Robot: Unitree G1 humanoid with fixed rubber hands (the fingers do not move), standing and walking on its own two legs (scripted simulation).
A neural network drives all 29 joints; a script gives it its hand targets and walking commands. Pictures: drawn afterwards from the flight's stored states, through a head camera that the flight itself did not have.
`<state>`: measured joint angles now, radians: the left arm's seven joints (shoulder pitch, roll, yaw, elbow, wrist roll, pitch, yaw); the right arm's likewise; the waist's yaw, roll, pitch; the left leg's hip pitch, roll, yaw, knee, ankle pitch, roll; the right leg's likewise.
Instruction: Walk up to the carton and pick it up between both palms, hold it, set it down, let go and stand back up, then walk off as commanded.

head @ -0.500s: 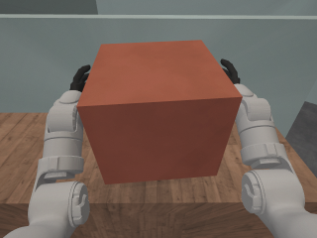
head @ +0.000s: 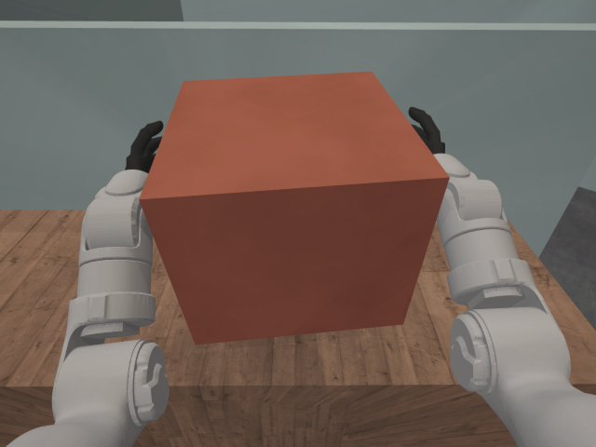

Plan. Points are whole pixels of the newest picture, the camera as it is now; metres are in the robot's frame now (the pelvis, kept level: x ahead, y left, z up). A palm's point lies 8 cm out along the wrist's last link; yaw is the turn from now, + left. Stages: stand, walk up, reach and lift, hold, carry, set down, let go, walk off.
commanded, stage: hold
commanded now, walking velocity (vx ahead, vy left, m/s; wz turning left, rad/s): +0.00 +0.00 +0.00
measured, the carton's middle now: (289, 198) +0.38 +0.03 +0.21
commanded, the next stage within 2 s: none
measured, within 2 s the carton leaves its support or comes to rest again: neither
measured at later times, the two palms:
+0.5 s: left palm (142, 183) +0.34 +0.20 +0.25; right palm (437, 170) +0.36 -0.16 +0.26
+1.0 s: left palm (146, 180) +0.36 +0.21 +0.24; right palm (427, 169) +0.39 -0.16 +0.25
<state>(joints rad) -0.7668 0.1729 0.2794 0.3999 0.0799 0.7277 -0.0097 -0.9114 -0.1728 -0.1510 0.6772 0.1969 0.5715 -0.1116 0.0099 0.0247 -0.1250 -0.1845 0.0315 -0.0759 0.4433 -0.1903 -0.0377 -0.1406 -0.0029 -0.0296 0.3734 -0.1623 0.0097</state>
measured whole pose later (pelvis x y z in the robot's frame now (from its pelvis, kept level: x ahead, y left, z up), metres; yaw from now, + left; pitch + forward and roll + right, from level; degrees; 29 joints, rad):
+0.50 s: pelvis -0.01 +0.00 +0.00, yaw +0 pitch -5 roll -1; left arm -0.77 0.17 0.25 0.40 0.08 0.73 -0.02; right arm -0.87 -0.18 -0.15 0.58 0.20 0.62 -0.13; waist 0.01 0.02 -0.13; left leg -0.18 0.03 -0.08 0.44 -0.18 -0.04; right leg -0.14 0.00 -0.03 0.37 -0.15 0.01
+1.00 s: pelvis +0.00 +0.00 +0.00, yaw +0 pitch -4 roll -1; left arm -0.77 0.17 0.27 0.40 0.08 0.74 -0.01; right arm -0.88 -0.17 -0.15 0.65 0.20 0.58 -0.12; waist 0.01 0.02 -0.12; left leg -0.18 0.03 -0.08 0.44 -0.19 -0.04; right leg -0.14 0.00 -0.03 0.37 -0.16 0.01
